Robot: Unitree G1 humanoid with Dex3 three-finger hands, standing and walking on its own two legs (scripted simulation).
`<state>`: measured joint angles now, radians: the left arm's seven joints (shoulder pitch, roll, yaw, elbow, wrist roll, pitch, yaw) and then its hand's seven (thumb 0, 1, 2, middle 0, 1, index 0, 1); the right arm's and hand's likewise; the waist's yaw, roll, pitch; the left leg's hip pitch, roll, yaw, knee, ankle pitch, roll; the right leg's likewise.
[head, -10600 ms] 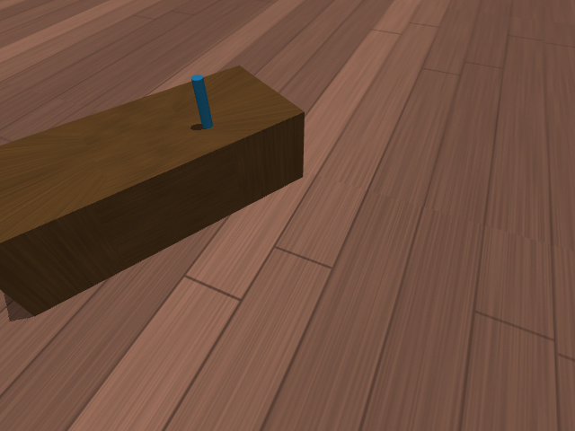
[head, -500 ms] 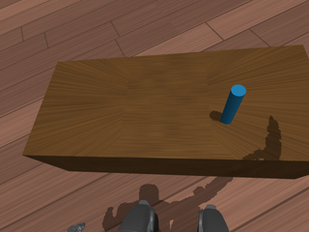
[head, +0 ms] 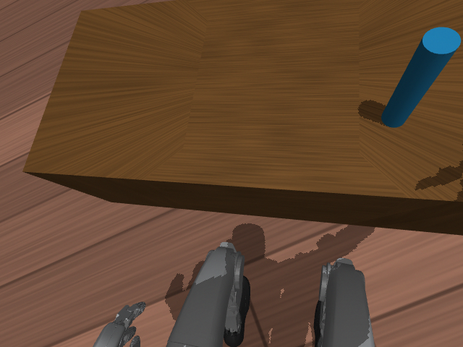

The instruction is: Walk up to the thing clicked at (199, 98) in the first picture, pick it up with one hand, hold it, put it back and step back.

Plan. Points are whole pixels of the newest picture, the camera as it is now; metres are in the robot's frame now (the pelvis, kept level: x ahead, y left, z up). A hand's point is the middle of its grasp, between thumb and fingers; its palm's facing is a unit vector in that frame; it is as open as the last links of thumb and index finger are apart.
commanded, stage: approach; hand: right
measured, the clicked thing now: (412, 87) +0.56 -0.23 -0.07
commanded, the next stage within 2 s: close in in 0.14 s
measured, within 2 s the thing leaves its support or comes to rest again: neither
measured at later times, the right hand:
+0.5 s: hand (426, 121) +0.53 -0.27 -0.13, palm faces +0.11 +0.99 -0.02, open 17.2 cm
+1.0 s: hand (405, 113) +0.54 -0.23 -0.11, palm faces +0.13 +0.99 -0.02, open 17.3 cm
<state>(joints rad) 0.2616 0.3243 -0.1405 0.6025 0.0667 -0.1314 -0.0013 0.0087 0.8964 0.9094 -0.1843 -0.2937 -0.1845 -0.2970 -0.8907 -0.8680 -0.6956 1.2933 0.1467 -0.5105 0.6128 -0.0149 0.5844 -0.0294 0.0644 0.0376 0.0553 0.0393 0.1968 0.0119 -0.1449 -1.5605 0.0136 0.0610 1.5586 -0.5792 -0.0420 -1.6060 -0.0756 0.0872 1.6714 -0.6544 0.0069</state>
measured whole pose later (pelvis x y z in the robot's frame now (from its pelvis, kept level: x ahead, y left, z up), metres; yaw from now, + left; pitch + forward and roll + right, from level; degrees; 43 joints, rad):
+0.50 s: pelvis -0.05 +0.01 -0.17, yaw +2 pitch +34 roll +8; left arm 0.25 0.30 -0.16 0.62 0.09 -0.01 -0.05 0.01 0.90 0.90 -0.19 -0.30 -0.20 -0.29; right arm -1.16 -0.83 -0.59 1.18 -0.05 -0.35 0.34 -0.02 0.46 -0.03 0.07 0.03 0.06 0.03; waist 0.27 0.00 -0.06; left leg -2.10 0.03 0.06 2.09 -0.59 -0.04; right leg -2.16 -0.03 0.14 2.20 -0.66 0.01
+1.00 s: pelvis -0.04 +0.01 -0.14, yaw +0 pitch +37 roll +6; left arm 0.26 0.31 -0.08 0.58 0.06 0.04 -0.04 0.01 0.91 0.90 -0.19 -0.30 -0.20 -0.30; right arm -1.09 -0.65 -0.50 1.09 0.00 -0.33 0.20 -0.01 0.49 -0.05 0.05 0.04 0.04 0.04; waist 0.24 -0.02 -0.12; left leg -2.03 0.04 0.04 2.02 -0.63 -0.04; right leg -2.07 -0.03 0.11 2.10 -0.68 0.02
